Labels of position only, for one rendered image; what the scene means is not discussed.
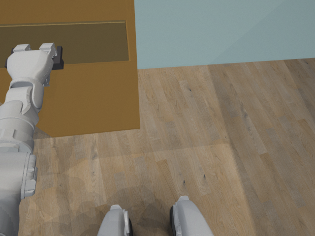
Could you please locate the robot left hand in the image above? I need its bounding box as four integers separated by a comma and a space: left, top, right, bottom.
7, 43, 57, 87

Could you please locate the robot left upper arm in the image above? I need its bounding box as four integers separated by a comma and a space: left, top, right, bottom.
0, 152, 38, 236

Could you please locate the robot right shin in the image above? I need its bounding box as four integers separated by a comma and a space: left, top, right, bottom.
175, 196, 189, 236

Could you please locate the robot left forearm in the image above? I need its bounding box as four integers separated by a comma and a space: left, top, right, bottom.
0, 78, 44, 154

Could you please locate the handle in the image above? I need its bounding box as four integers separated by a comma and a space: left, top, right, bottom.
4, 46, 64, 70

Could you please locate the robot left thigh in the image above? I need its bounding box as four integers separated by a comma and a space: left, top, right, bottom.
97, 209, 130, 236

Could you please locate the cabinet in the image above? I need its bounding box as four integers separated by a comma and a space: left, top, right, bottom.
0, 0, 140, 138

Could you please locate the drawer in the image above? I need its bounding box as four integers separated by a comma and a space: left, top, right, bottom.
0, 20, 129, 68

